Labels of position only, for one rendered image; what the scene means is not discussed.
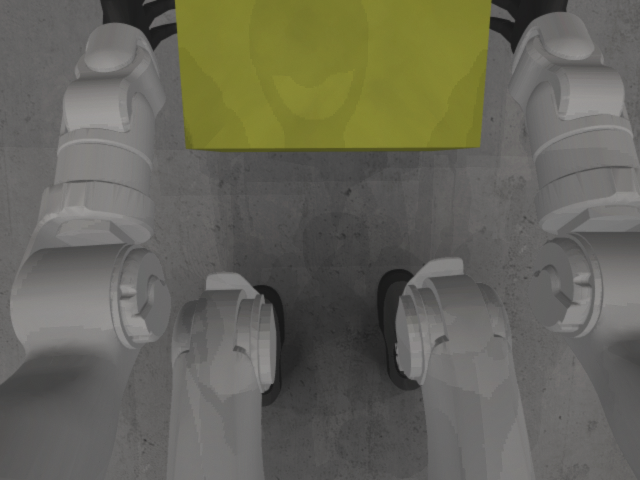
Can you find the right robot forearm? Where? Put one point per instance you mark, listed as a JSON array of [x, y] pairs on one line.
[[580, 134]]

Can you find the left robot forearm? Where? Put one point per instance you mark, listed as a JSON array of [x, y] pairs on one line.
[[101, 192]]

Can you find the robot right hand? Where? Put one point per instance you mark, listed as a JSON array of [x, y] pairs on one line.
[[524, 12]]

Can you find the robot left hand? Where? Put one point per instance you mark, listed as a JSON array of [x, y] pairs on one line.
[[133, 13]]

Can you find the carton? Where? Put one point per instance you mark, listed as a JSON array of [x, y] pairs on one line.
[[332, 75]]

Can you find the left robot shin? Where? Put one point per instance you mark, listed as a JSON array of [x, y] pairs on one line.
[[183, 324]]

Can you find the robot left foot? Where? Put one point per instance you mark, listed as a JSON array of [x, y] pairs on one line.
[[272, 297]]

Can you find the left robot upper arm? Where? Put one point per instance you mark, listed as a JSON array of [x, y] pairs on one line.
[[82, 314]]

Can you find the right robot upper arm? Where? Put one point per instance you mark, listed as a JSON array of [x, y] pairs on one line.
[[586, 286]]

